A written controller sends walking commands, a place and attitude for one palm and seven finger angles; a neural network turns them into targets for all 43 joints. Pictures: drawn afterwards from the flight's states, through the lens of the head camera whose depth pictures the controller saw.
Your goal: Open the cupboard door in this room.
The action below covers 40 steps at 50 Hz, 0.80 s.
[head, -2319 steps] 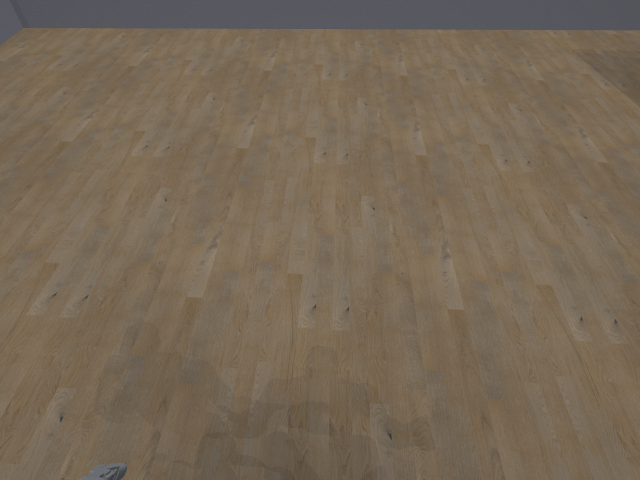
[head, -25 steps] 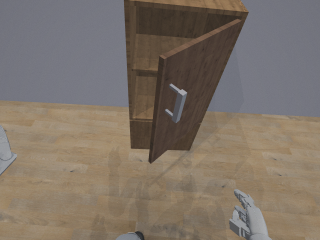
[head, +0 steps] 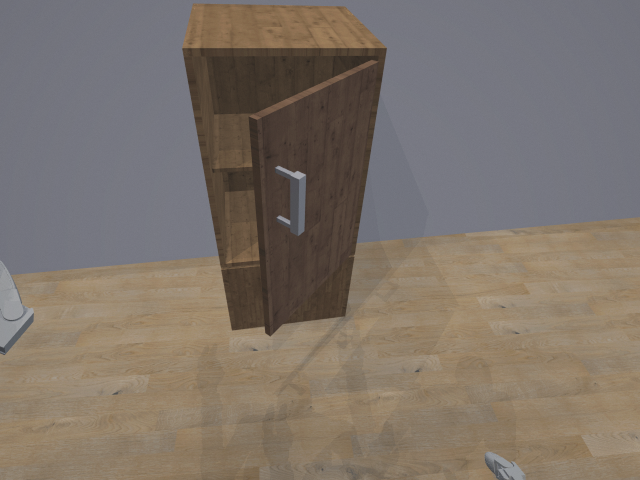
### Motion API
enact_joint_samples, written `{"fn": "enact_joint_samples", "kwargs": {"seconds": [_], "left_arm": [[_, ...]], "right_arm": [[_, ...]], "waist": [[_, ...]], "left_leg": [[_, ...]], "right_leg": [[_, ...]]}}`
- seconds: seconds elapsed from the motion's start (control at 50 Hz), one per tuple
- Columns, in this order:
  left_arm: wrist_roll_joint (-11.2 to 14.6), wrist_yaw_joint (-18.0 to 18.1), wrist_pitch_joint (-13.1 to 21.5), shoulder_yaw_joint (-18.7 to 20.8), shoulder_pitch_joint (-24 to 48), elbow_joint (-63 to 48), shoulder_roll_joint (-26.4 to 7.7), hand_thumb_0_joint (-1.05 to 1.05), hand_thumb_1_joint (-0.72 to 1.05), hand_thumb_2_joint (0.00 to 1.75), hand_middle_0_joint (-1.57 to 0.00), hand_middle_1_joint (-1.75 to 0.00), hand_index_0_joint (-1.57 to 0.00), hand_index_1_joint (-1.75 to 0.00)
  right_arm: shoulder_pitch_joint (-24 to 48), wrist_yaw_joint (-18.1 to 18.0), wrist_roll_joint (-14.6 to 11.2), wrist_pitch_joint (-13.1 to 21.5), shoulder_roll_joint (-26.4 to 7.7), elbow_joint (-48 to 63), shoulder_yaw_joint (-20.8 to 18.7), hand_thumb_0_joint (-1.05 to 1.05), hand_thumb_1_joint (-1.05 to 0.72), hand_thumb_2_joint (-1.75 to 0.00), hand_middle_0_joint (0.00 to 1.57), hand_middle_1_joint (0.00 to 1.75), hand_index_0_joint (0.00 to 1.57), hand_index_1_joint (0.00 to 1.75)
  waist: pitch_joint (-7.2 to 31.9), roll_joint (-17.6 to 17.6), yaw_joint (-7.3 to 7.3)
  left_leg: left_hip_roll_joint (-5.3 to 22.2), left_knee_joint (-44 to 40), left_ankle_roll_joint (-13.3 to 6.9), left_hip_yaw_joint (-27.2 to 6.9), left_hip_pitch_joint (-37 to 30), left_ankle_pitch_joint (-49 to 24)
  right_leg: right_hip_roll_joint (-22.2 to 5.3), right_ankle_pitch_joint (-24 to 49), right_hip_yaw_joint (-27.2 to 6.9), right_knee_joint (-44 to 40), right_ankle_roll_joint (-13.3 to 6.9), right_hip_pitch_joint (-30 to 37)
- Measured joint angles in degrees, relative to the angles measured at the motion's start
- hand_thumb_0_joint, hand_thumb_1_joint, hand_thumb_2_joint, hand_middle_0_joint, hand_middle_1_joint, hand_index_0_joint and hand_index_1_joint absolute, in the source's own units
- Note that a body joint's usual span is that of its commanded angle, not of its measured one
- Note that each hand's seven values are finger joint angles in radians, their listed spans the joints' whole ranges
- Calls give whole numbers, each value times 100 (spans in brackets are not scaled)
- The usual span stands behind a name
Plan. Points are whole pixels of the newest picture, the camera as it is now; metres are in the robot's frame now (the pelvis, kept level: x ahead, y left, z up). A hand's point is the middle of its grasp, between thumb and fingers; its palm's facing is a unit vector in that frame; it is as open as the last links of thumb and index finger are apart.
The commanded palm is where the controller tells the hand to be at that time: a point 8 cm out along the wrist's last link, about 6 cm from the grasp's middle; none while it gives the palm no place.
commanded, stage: stop stepping back and stand still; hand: left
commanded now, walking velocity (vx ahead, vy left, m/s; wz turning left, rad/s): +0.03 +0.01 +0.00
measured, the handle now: (289, 200) +0.60 +0.07 +0.04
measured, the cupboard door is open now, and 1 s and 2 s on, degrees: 43 43 43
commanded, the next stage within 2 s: let the arm hang, fingers relaxed in 0.84 s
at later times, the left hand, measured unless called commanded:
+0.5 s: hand (10, 369) +0.16 +0.26 +0.19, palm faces +0.38 -0.80 -0.47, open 7.4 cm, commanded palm +0.10 +0.31 +0.20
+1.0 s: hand (0, 403) +0.16 +0.29 +0.13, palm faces +0.31 -0.80 -0.52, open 7.4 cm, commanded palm none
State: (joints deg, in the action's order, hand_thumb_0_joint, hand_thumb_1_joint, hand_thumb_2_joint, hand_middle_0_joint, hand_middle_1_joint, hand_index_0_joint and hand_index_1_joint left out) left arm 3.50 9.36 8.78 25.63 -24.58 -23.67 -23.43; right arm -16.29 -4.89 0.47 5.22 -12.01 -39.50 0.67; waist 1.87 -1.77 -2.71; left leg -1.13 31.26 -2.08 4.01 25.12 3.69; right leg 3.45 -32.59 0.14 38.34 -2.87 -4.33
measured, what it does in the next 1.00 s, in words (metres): steps on the spot: left foot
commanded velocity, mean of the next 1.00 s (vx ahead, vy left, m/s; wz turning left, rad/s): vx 0.00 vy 0.00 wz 0.00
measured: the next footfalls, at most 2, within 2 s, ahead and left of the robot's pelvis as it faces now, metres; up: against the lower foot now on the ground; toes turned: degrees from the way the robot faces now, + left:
left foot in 0.24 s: +0.06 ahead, +0.13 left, +0.00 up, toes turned +3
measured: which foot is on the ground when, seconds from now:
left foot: down 0.00-0.04, up 0.06-0.22, down 0.24-1.00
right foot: down 0.00-1.00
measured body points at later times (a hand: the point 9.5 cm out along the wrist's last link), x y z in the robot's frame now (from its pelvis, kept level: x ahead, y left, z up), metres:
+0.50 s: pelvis -0.04 +0.01 +0.02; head -0.04 +0.01 +0.47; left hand +0.14 +0.30 +0.21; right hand +0.14 -0.22 -0.05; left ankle +0.02 +0.13 -0.71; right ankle -0.09 -0.08 -0.71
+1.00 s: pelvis -0.05 +0.03 +0.02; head -0.04 +0.01 +0.47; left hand +0.14 +0.33 +0.16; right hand +0.11 -0.21 -0.08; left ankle +0.02 +0.13 -0.71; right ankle -0.09 -0.08 -0.71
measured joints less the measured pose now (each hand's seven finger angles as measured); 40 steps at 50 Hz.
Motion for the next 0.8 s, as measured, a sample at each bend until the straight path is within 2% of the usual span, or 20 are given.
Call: {"fn": "enact_joint_samples", "kwargs": {"seconds": [0.04,0.06,0.1,0.14,0.2,0.24,0.28,0.36,0.46,0.56,0.66,0.8], "left_arm": [[-6,-38,-27,-51,-82,-78,-1,1,89,90,-21,-31,-21,-30],[-21,-74,-4,-76,-263,-216,-39,1,89,90,-21,-31,-21,-30],[-44,-124,118,-92,-766,-576,-87,1,89,90,-21,-31,-21,-30],[-100,-126,323,-91,-1097,-715,-86,1,89,90,-21,-31,-21,-30],[-204,-60,544,-90,-933,-457,-88,1,88,90,-22,-31,-21,-30],[-208,-15,541,-118,-627,-176,-8,1,88,90,-22,-31,-21,-30],[-183,8,450,-157,-321,57,92,1,89,90,-21,-31,-21,-30],[-177,-29,195,-182,-274,90,162,1,89,90,-21,-31,-21,-30],[-165,-131,260,-300,-707,-410,34,1,89,90,-21,-31,-21,-30],[-107,-132,363,-225,-831,-454,-64,1,89,90,-22,-31,-21,-30],[-90,-85,244,-215,-614,-122,55,1,89,90,-21,-31,-21,-30],[-125,-72,130,-378,-589,-124,185,1,89,90,-21,-31,-21,-30]], "right_arm": [[-1,40,7,38,36,130,-27,2,-91,-90,20,30,20,30],[-32,81,-10,28,53,185,-41,2,-91,-90,20,30,20,30],[-125,158,-22,0,65,157,-50,2,-91,-90,20,30,20,30],[-247,167,-39,19,51,66,-60,2,-91,-90,20,30,20,30],[-340,70,-43,137,-11,-24,-65,2,-91,-90,20,30,20,30],[-308,27,-46,220,-125,-43,-83,2,-91,-90,20,30,20,30],[-128,9,-72,234,-198,-77,-141,2,-91,-90,20,30,20,30],[340,68,-108,179,-86,105,-100,2,-91,-90,20,30,20,30],[526,131,-91,265,95,471,25,2,-91,-90,20,30,20,30],[490,113,-65,173,120,525,71,1,-91,-90,20,30,20,30],[388,57,-67,119,56,421,86,1,-91,-90,20,30,20,30],[283,35,-60,157,44,344,105,2,-91,-90,20,30,20,30]], "waist": [[-77,86,-174],[-70,105,-203],[59,47,-77],[203,5,98],[199,-11,287],[134,118,319],[14,212,289],[-237,114,239],[-211,163,134],[-156,216,222],[-170,271,312],[-254,252,271]], "left_leg": [[-9,-153,128,-113,50,162],[-13,120,223,-162,197,577],[-56,1440,362,-296,568,1006],[-2,2129,395,-321,606,1150],[169,1377,293,-220,38,1186],[266,481,184,-240,-513,782],[243,-2,223,-286,-772,1030],[196,-55,240,-156,-796,830],[318,-94,253,-220,-660,744],[351,-183,245,-260,-650,659],[291,-388,195,-268,-737,524],[217,-648,149,-280,-793,350]], "right_leg": [[83,286,79,-257,-115,-33],[84,544,122,-420,-152,-37],[57,879,32,-654,-187,-84],[43,995,-102,-931,-169,-61],[-24,1104,-143,-1135,-114,-36],[-16,1052,-59,-1040,-67,-85],[-39,915,22,-776,-2,-213],[-131,991,-65,-579,141,-332],[2,1201,-16,-975,2,-300],[43,1369,10,-1221,30,-234],[-12,1489,27,-1413,91,-145],[-79,1613,52,-1600,137,-111]]}}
